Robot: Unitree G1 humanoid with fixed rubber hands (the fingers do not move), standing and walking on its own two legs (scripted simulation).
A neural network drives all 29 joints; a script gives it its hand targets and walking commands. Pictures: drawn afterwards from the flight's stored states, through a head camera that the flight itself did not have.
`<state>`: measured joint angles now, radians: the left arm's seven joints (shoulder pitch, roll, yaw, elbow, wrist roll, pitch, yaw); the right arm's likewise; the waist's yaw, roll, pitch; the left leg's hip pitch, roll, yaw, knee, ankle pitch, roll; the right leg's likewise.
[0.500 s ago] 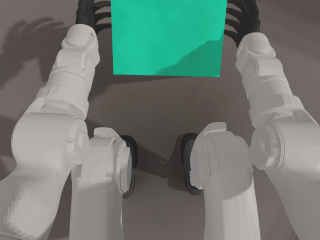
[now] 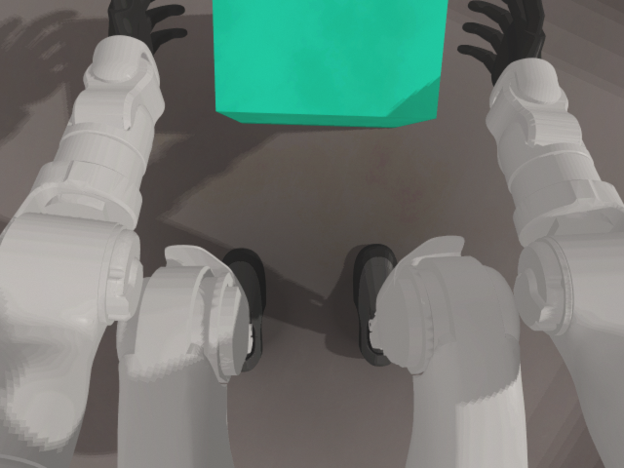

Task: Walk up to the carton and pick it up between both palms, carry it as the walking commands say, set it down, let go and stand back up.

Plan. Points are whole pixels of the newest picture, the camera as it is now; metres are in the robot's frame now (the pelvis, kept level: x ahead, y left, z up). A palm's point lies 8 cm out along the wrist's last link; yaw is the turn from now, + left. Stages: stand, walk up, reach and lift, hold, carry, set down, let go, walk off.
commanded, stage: set down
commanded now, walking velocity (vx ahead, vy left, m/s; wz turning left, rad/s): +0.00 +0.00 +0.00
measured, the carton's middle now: (324, 57) +0.52 -0.02 -0.26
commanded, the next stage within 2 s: let go in 1.52 s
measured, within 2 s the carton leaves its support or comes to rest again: neither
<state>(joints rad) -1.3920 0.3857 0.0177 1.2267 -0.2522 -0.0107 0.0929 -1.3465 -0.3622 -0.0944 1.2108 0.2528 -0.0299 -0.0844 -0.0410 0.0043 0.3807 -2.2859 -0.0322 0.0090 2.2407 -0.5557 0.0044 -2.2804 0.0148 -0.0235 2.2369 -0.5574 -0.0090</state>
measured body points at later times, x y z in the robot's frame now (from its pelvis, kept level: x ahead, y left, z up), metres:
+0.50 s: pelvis +0.00 +0.00 +0.04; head +0.34 -0.01 +0.34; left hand +0.54 +0.18 -0.10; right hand +0.52 -0.23 -0.09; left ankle +0.12 +0.11 -0.32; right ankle +0.12 -0.11 -0.32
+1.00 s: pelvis +0.02 +0.00 +0.17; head +0.33 +0.00 +0.50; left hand +0.55 +0.19 +0.06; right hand +0.53 -0.24 +0.06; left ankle +0.12 +0.11 -0.32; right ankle +0.12 -0.11 -0.32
